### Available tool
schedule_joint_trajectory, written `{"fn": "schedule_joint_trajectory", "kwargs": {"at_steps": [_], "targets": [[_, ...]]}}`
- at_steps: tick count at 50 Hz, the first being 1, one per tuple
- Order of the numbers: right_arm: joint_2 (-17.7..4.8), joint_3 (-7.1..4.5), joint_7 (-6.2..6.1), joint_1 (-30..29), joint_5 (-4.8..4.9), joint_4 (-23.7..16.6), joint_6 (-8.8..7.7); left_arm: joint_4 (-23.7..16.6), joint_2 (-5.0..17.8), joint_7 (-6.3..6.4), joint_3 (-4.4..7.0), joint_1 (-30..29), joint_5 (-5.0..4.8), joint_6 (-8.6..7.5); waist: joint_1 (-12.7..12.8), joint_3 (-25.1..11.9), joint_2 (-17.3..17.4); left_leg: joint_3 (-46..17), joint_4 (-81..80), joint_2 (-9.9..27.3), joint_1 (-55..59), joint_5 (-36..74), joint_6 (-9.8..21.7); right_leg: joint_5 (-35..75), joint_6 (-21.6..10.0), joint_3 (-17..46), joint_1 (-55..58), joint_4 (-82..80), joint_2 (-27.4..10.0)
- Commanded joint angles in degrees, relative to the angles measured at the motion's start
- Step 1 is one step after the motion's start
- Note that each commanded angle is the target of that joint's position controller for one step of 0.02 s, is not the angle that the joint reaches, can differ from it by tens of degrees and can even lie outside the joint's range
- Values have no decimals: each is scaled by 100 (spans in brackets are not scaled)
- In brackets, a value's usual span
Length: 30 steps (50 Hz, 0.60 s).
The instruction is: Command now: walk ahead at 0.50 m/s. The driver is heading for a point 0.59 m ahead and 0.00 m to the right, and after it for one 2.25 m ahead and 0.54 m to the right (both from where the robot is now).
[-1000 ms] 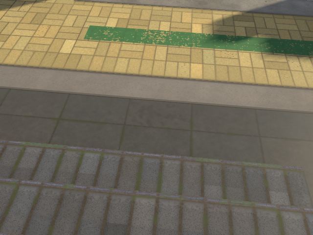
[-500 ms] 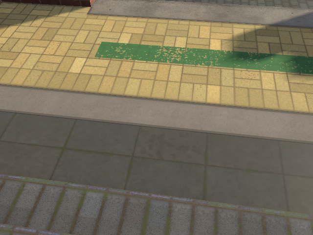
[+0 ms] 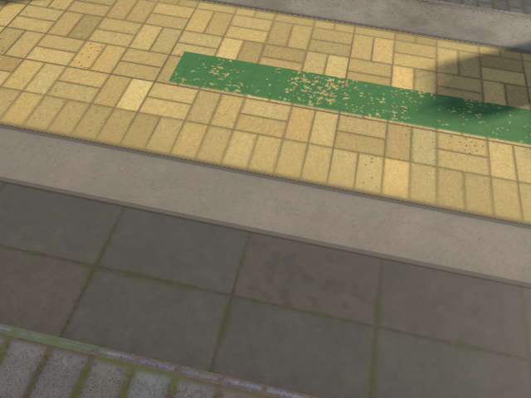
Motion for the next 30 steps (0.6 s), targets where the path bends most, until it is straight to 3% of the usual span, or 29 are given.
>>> {"fn": "schedule_joint_trajectory", "kwargs": {"at_steps": [1, 2, 3, 4, 6, 7, 8, 9, 10, 11, 13, 16, 18, 19, 20, 21, 22, 23, 24, 25, 26, 27, 28, 29, 30], "targets": [[-803, -148, -148, 1252, -38, 76, 56, -565, 623, -145, 167, -364, 202, -12, -619, -491, 777, -2474, -1472, 2333, 1921, 829, 1284, 1199, 101, 153, -2557, -180, -469], [-635, -73, -136, 1203, -15, 109, -23, -437, 624, -216, 184, -245, 331, 120, -307, -41, 310, -2086, -1610, 2003, 944, 1129, 1059, 1576, 165, 326, -1923, -1293, -710], [-616, -66, -141, 1263, 17, 244, -108, -316, 397, -242, 172, -155, 383, 231, -193, 150, 449, -1816, -1538, 1821, 469, 1816, 967, 1847, 228, 349, -1596, -1620, -648], [-709, -95, -143, 1264, 97, 296, -216, -309, 135, -291, 113, -157, 321, 283, -36, 193, 379, -1355, -1614, 1432, 98, 2356, 792, 2370, 348, 253, -1242, -2531, -661], [-734, -76, -164, 1508, 95, 491, -242, -341, 20, -321, 84, -290, 384, 330, -14, -24, 658, -913, -1390, 1330, 276, 4173, 840, 2728, 373, -82, -1009, -3262, -550], [-669, -58, -146, 1569, 34, 504, -243, -217, 72, -326, 95, -67, 347, 342, 18, -309, 680, -787, -1152, 1332, 490, 4491, 829, 3279, 284, -153, -921, -3260, -548], [-558, -9, -139, 1626, 48, 503, -203, -230, 99, -332, 94, -135, 278, 339, 8, -375, 654, -712, -1117, 1291, 452, 4552, 778, 3479, 220, -169, -840, -3394, -563], [-438, 25, -167, 1800, 115, 631, -228, -437, 185, -352, 126, -665, 240, 254, -127, -242, 585, -783, -1083, 1158, 836, 3780, 713, 4311, 130, 27, -1353, -3899, -646], [-392, 65, -197, 1898, 125, 670, -204, -527, 207, -367, 128, -990, 245, 205, -228, -208, 596, -846, -1006, 1159, 1068, 3515, 702, 4586, 78, 37, -1567, -4172, -665], [-351, 91, -223, 1784, 142, 627, -177, -602, 173, -383, 107, -1242, 228, 163, -255, -125, 463, -628, -930, 913, 825, 2921, 630, 5052, 61, -80, -1332, -4811, -606], [-313, 151, -285, 1794, 126, 660, -131, -719, 127, -445, 71, -1678, 234, 108, -424, -109, 453, -616, -627, 841, 592, 1952, 540, 5831, 82, -109, -846, -5515, -487], [-376, 191, -373, 2053, 27, 749, -78, -860, 125, -448, 29, -2162, 188, 80, -722, 106, 354, -907, 34, 960, 622, 989, 565, 5797, 165, -45, -661, -6338, -475], [-438, 169, -410, 2194, -50, 804, -57, -823, 178, -423, 24, -2201, 103, 32, -842, 241, 412, -1180, 486, 1023, 829, 890, 614, 5528, 167, 92, -583, -7003, -610], [-456, 150, -423, 2304, -94, 859, -27, -724, 241, -407, 38, -2019, 104, 11, -848, 260, 386, -1218, 803, 1004, 803, 1009, 600, 5293, 166, 11, -287, -7249, -604], [-407, 155, -435, 2351, -117, 886, 9, -474, 229, -392, 57, -1481, 125, -32, -661, 193, 245, -1151, 1398, 868, 659, 1001, 566, 5418, 164, -150, 343, -7654, -576], [-317, 176, -406, 2477, -75, 939, 39, -67, 309, -393, 104, -607, 185, -95, -427, -48, -169, -886, 2382, 532, 352, 586, 468, 6004, 192, -458, 1328, -7842, -486], [-228, 187, -381, 2727, 22, 938, 42, 226, 652, -420, 186, 128, 254, -166, -310, -473, -796, -521, 3596, 63, -442, -1225, 260, 8567, 175, -189, 2550, -7247, -972], [-39, 174, -454, 3308, 312, 1012, 84, 267, 840, -447, 238, 620, 201, -149, -245, -1726, -1631, -143, 5821, -411, -1734, -4713, -65, 11437, -566, 671, 4440, -5536, -2257], [-343, 151, -534, 3126, 377, 978, 163, 193, 517, -508, 156, 659, -14, -58, -42, -2382, -870, -463, 6655, -214, -2244, -4880, -90, 10388, -873, 1100, 4520, -5440, -2505], [-426, 111, -533, 2635, 262, 871, 212, 72, 433, -467, 119, 323, -87, 29, -45, -2040, -434, -500, 6942, -120, -2621, -4353, -142, 8656, -1033, 1225, 3847, -5881, -2410], [-347, 132, -463, 2063, 157, 646, 272, -73, 546, -311, 111, -223, -17, 91, -138, -1695, -453, -359, 7101, -20, -2925, -3597, -264, 6137, -1381, 1673, 3014, -6663, -2556], [-403, 117, -411, 1432, 9, 444, 383, -171, 492, -182, 75, -570, 1, 167, -165, -1142, -277, -365, 6879, 151, -2858, -3046, -375, 4377, -1418, 1753, 1980, -7240, -2489], [-381, 123, -391, 1140, -111, 330, 514, -235, 488, -147, 47, -841, 82, 205, -228, -694, -248, -487, 6661, 242, -2378, -2505, -382, 3625, -1404, 1639, 805, -7554, -2357], [-273, 146, -377, 1207, -132, 364, 616, -280, 446, -172, 11, -982, 205, 209, -353, -481, -57, -449, 6312, 203, -1703, -1952, -372, 3416, -1343, 1297, -182, -7744, -2052], [-149, 169, -365, 1357, -122, 389, 686, -274, 445, -181, 0, -1047, 250, 195, -506, -417, -135, -413, 6185, 133, -1278, -1848, -339, 3567, -1255, 1055, -740, -7765, -1856]]}}
Velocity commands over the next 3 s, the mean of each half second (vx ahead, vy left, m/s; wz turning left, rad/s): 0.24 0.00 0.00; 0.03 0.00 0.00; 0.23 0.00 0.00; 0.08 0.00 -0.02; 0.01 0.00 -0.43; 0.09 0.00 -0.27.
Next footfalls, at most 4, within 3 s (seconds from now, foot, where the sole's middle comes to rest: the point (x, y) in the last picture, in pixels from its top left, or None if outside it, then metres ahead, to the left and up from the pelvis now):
0.42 right None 0.33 -0.11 -0.87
0.88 left None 0.18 0.11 -0.77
1.46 right None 0.35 -0.13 -0.87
1.84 left None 0.43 0.07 -0.87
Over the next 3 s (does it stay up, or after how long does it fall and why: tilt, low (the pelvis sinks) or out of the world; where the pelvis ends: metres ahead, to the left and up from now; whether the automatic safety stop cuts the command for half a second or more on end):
stays up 0.33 -0.01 -0.09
